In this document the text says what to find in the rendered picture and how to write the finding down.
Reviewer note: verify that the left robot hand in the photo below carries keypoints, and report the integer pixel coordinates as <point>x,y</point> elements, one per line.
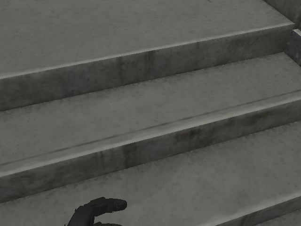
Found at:
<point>85,215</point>

